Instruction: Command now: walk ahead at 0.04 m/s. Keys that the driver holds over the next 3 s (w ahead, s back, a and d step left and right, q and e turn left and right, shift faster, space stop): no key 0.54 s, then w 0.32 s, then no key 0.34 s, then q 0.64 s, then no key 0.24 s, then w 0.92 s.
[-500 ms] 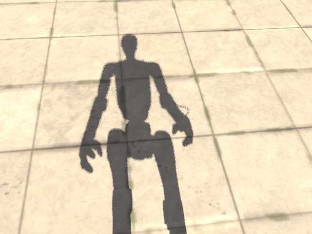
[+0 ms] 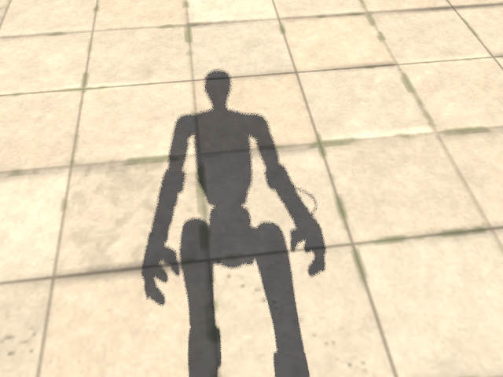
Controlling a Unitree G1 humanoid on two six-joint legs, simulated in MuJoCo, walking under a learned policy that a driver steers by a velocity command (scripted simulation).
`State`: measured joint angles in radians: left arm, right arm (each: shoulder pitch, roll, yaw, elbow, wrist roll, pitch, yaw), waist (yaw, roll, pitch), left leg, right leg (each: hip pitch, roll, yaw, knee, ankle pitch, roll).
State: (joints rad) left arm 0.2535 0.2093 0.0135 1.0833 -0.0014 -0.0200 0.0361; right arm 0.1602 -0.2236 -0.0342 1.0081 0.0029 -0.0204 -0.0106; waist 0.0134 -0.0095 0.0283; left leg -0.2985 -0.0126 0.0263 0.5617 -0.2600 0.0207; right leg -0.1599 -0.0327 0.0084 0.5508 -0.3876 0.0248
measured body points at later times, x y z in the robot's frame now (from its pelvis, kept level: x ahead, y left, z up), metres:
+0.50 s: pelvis -0.01 +0.00 +0.00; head +0.00 +0.00 +0.45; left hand -0.01 +0.24 -0.15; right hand +0.07 -0.25 -0.15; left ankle +0.02 +0.11 -0.73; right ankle -0.06 -0.13 -0.73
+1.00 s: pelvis +0.08 +0.02 +0.01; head +0.10 +0.03 +0.46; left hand +0.14 +0.28 -0.13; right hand +0.06 -0.22 -0.13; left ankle +0.03 +0.11 -0.73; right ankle +0.05 -0.11 -0.64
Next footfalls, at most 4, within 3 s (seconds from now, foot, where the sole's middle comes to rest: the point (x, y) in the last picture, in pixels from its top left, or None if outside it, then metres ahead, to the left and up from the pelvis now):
1.20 right None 0.30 -0.10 -0.77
1.62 left None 0.19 0.12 -0.77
2.12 right None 0.30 -0.08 -0.77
2.50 left None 0.31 0.23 -0.77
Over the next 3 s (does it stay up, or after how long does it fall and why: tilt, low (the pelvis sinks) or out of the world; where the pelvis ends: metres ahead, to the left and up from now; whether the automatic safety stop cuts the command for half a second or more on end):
stays up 0.51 0.18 -0.01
